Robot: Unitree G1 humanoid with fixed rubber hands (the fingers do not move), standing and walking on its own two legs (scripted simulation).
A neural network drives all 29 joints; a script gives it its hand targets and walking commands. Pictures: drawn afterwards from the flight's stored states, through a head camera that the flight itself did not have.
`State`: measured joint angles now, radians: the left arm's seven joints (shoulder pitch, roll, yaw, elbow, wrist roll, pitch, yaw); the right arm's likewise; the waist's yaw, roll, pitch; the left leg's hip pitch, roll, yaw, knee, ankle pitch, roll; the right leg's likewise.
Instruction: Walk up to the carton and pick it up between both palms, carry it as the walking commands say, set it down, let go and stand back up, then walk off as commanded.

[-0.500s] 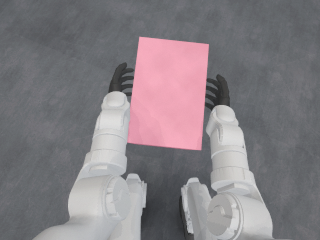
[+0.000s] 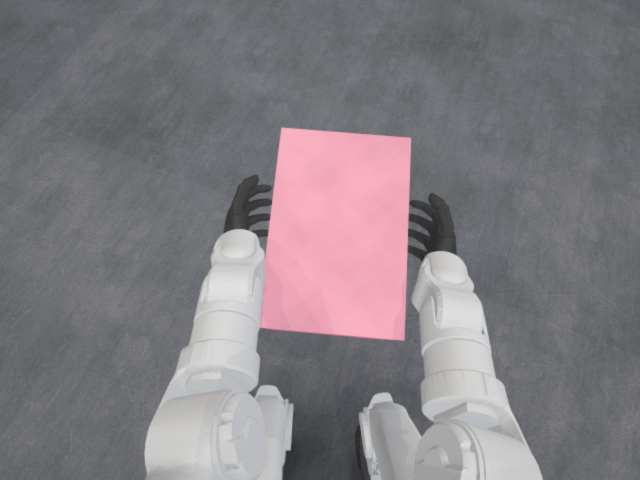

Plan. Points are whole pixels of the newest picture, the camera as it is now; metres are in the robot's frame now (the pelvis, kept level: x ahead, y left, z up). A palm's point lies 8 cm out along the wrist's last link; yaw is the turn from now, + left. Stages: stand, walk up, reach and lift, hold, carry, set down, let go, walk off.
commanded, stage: reach and lift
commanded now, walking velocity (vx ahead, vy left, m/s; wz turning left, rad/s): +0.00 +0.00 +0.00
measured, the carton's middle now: (335, 243) +0.45 -0.01 -0.10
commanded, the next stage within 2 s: none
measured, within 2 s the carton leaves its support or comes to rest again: neither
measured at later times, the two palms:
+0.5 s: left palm (232, 229) +0.40 +0.12 +0.04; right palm (467, 243) +0.38 -0.14 +0.05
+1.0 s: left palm (222, 212) +0.39 +0.11 +0.11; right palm (506, 226) +0.37 -0.14 +0.12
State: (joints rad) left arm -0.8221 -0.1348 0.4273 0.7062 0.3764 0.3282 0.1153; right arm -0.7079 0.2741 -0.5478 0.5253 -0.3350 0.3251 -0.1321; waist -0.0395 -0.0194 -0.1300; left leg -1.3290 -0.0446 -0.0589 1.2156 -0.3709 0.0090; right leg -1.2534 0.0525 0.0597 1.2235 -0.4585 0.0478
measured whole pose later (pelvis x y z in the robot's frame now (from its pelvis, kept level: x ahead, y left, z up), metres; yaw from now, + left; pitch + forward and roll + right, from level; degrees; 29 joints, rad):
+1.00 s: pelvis +0.04 +0.00 +0.11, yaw +0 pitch +7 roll -1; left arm -0.51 -0.23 0.36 0.56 0.38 0.41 0.07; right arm -0.49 0.23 -0.44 0.54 -0.34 0.40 -0.09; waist -0.04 -0.04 -0.03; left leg -0.53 -0.04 -0.05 0.61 -0.21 0.02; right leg -0.46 0.02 0.09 0.60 -0.27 0.04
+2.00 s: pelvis +0.05 -0.01 +0.13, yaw +0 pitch -8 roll +0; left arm -0.46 -0.22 0.32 0.45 0.38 0.71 0.07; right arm -0.48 0.23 -0.35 0.49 -0.37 0.70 -0.08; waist 0.01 -0.02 0.02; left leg -0.10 -0.03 -0.05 0.41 -0.17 0.01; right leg -0.04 0.01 0.10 0.41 -0.23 0.02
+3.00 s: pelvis +0.04 -0.01 +0.13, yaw +0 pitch -9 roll +0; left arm -0.38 -0.19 0.24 0.37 0.33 0.77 0.04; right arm -0.41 0.20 -0.26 0.42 -0.33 0.74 -0.04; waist 0.00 -0.02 0.00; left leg -0.09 -0.03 -0.05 0.40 -0.16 0.00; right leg -0.03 0.02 0.10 0.41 -0.22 0.01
